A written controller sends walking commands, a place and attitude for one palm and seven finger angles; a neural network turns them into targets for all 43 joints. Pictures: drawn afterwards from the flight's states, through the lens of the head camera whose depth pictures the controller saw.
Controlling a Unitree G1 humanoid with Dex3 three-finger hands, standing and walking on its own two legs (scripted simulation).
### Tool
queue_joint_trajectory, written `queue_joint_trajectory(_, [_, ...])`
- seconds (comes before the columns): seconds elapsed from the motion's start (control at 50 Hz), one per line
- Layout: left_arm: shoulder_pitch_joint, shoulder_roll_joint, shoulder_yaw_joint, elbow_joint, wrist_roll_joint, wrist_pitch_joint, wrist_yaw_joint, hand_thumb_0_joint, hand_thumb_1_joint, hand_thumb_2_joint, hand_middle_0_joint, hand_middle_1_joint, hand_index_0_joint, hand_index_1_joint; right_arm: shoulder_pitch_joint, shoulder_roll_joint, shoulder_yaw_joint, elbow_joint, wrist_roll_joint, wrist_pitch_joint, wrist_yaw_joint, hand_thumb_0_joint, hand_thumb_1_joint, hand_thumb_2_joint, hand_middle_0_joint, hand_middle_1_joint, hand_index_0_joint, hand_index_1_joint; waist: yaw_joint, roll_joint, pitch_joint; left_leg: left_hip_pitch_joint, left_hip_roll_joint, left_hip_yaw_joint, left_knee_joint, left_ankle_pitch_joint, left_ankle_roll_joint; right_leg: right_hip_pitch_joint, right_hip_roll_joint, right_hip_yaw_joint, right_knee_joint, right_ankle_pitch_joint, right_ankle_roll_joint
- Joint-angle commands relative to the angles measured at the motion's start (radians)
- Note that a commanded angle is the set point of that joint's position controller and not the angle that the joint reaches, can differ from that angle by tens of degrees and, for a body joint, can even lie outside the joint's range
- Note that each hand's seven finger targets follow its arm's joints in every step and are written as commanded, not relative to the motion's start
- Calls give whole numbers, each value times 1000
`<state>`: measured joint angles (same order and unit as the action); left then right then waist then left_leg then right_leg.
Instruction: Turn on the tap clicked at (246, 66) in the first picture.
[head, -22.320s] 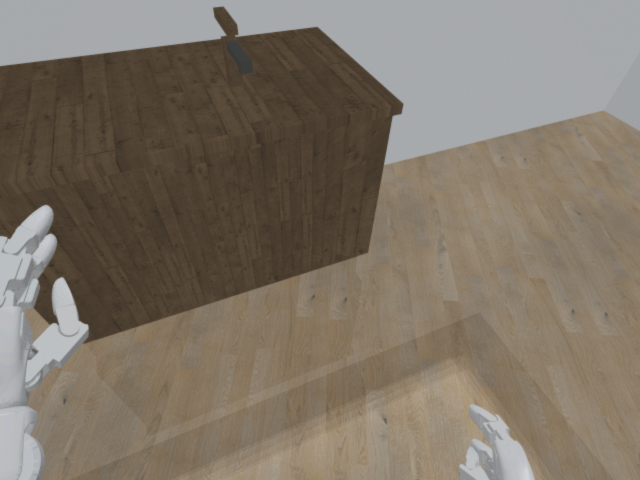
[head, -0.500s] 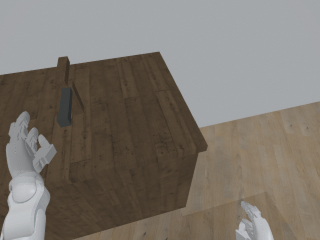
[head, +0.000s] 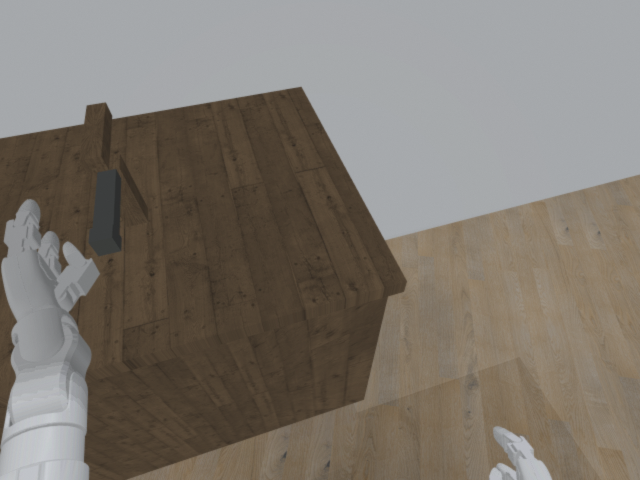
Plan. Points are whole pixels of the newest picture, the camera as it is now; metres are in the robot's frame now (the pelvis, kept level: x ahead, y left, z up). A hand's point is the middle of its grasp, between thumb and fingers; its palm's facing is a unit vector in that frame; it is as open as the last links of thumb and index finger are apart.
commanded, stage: reach beside the lever's end, fingers flat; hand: left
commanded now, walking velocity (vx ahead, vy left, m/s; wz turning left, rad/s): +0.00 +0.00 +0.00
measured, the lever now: (105, 240) +0.38 +0.31 +0.09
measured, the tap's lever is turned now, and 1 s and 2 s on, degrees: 0 1 22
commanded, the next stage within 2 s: push the lever round in 0.58 s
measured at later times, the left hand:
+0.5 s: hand (94, 259) +0.35 +0.31 +0.09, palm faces +0.57 -0.82 -0.09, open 7.8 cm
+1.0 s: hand (99, 257) +0.36 +0.31 +0.08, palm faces +0.56 -0.82 -0.08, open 7.9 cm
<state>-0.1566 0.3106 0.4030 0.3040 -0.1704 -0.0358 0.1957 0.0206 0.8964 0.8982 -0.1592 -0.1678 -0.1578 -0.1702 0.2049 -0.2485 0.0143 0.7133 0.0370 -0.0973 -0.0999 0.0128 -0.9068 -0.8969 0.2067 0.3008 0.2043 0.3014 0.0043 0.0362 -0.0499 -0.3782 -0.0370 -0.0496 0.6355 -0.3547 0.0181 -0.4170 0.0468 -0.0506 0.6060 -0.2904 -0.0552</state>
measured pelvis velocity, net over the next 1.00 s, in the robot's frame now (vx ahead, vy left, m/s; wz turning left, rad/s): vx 0.00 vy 0.01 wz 0.00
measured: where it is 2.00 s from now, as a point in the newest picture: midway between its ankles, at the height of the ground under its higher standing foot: outside the picture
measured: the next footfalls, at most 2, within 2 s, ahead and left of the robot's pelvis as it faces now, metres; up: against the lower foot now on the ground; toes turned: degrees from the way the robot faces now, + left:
none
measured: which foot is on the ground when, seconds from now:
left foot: down 0.00-1.00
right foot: down 0.00-1.00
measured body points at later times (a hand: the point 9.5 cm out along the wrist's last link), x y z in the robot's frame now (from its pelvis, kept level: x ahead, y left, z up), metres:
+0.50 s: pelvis +0.00 +0.01 +0.00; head +0.04 +0.00 +0.45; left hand +0.31 +0.35 +0.09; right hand +0.12 -0.25 -0.12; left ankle -0.02 +0.11 -0.73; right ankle +0.01 -0.08 -0.73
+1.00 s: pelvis +0.00 +0.01 +0.00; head +0.04 +0.01 +0.44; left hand +0.32 +0.35 +0.09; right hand +0.13 -0.25 -0.12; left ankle -0.02 +0.11 -0.73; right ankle +0.01 -0.08 -0.73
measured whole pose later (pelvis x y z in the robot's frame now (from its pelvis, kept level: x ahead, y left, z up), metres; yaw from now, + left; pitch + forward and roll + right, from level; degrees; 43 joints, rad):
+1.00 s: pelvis +0.00 +0.01 +0.00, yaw +0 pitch +8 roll -1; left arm -0.27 0.32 0.42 0.49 -0.14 -0.14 0.17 0.02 0.89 0.90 -0.15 -0.15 -0.15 -0.15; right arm 0.24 -0.25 0.01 0.71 0.03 -0.06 -0.08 0.01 -0.91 -0.90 0.21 0.30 0.20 0.30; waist -0.01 0.03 -0.07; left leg -0.45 -0.04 -0.05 0.68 -0.37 0.03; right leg -0.47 0.04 -0.06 0.63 -0.30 -0.05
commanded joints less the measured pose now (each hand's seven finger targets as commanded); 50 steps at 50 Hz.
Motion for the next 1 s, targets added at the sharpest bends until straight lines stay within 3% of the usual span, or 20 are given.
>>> queue_joint_trajectory(0.0, [-273,265,73,-167,5,-95,-17,0,900,900,-150,-150,-150,-150,-40,-143,-57,-126,-2,-41,-7,0,-900,-900,200,300,200,300,3,-10,-249,11,12,4,-66,303,-1,191,-38,37,-53,286,27])
queue_joint_trajectory(0.06, [-304,300,96,-162,15,-119,-17,0,900,900,-150,-150,-150,-150,-32,-143,-60,-117,-5,-35,-8,0,-900,-900,200,300,200,300,3,41,-256,16,12,6,-55,319,-2,182,-38,40,-46,293,23])
queue_joint_trajectory(0.18, [-350,289,81,-122,23,-169,-19,0,900,900,-150,-150,-150,-150,-1,-145,-67,-107,-11,-28,0,0,-900,-900,200,300,200,300,-13,36,-288,21,14,0,-42,338,-8,166,-35,38,-32,299,25])
queue_joint_trajectory(0.24, [-327,274,63,-100,17,-168,-31,0,900,900,-150,-150,-150,-150,-5,-148,-66,-118,-7,-26,3,0,-900,-900,200,300,200,300,-7,33,-283,7,12,2,-46,320,-6,169,-34,38,-36,287,24])
queue_joint_trajectory(0.3, [-333,304,92,-70,17,-161,-32,0,900,900,-150,-150,-150,-150,3,-152,-66,-117,-6,-18,1,0,-900,-900,200,300,200,300,-5,7,-272,-7,14,1,-53,315,-5,176,-33,35,-38,286,24])
queue_joint_trajectory(0.36, [-330,305,96,-76,22,-156,-26,0,900,900,-150,-150,-150,-150,-1,-149,-65,-122,-5,-13,2,0,-900,-900,200,300,200,300,1,39,-269,-1,15,-1,-55,309,-6,166,-32,34,-40,267,23])
queue_joint_trajectory(0.42, [-325,318,113,-79,19,-165,-20,0,900,900,-150,-150,-150,-150,8,-150,-66,-127,-11,-10,5,0,-900,-900,200,300,200,300,0,6,-286,-11,15,1,-51,331,-5,186,-31,35,-33,300,26])
queue_joint_trajectory(0.46, [-322,321,113,-101,29,-175,-17,0,900,900,-150,-150,-150,-150,7,-146,-67,-125,-10,-7,8,0,-900,-900,200,300,200,300,5,50,-288,6,17,-1,-49,349,-10,180,-30,35,-29,301,21])
queue_joint_trajectory(0.52, [-325,279,69,-106,28,-186,-22,0,900,900,-150,-150,-150,-150,5,-145,-65,-128,-11,-10,13,0,-900,-900,200,300,200,300,-9,51,-275,15,18,-4,-48,340,-14,155,-26,32,-32,278,22])
queue_joint_trajectory(0.56, [-336,301,90,-105,30,-188,-21,0,900,900,-150,-150,-150,-150,4,-146,-65,-119,-10,-8,9,0,-900,-900,200,300,200,300,-8,64,-257,15,21,-8,-48,337,-16,147,-26,32,-33,271,19])
queue_joint_trajectory(0.58, [-330,273,70,-91,23,-186,-25,0,900,900,-150,-150,-150,-150,8,-147,-68,-121,-10,-8,9,0,-900,-900,200,300,200,300,-16,37,-261,13,20,-7,-49,325,-15,143,-27,29,-34,262,22])
queue_joint_trajectory(0.64, [-362,271,61,-73,12,-176,-37,0,900,900,-150,-150,-150,-150,2,-152,-64,-123,-6,-9,5,0,-900,-900,200,300,200,300,-22,0,-255,-7,15,-5,-51,279,-8,142,-29,32,-43,243,25])
queue_joint_trajectory(0.66, [-358,309,97,-53,18,-173,-32,0,900,900,-150,-150,-150,-150,-2,-149,-63,-115,-4,-5,0,0,-900,-900,200,300,200,300,-14,29,-235,-17,17,-7,-53,261,-6,136,-30,34,-46,222,21])
queue_joint_trajectory(0.72, [-395,268,47,-62,20,-175,-35,0,900,900,-150,-150,-150,-150,-1,-148,-60,-122,-5,-9,3,0,-900,-900,200,300,200,300,-26,21,-249,-8,14,-9,-53,258,-9,128,-30,31,-43,218,23])
queue_joint_trajectory(0.76, [-416,314,86,-56,30,-177,-25,0,900,900,-150,-150,-150,-150,-2,-150,-60,-113,-8,-5,0,0,-900,-900,200,300,200,300,-24,41,-257,-8,14,-10,-45,252,-5,123,-30,35,-42,210,23])
queue_joint_trajectory(0.82, [-434,279,48,-60,32,-189,-22,0,900,900,-150,-150,-150,-150,3,-148,-59,-120,-12,-7,5,0,-900,-900,200,300,200,300,-25,39,-288,0,13,-15,-42,275,-13,131,-29,32,-32,226,22])
queue_joint_trajectory(0.86, [-429,308,77,-47,38,-191,-15,0,900,900,-150,-150,-150,-150,7,-147,-61,-111,-13,-3,6,0,-900,-900,200,300,200,300,-17,59,-294,2,15,-12,-36,287,-12,137,-28,35,-30,238,20])
queue_joint_trajectory(0.88, [-428,280,53,-44,37,-189,-16,0,900,900,-150,-150,-150,-150,9,-145,-60,-118,-14,-1,8,0,-900,-900,200,300,200,300,-24,65,-296,4,14,-12,-36,294,-15,132,-30,33,-28,243,21])
queue_joint_trajectory(0.96, [-388,302,86,-39,32,-179,-14,0,900,900,-150,-150,-150,-150,15,-148,-63,-120,-13,4,11,0,-900,-900,200,300,200,300,-5,38,-313,-4,16,-9,-35,330,-16,165,-28,33,-25,283,20])
queue_joint_trajectory(0.98, [-421,285,62,-53,32,-183,-14,0,900,900,-150,-150,-150,-150,17,-147,-62,-123,-11,7,11,0,-900,-900,200,300,200,300,-21,35,-310,0,16,-10,-36,330,-17,158,-29,34,-25,283,22])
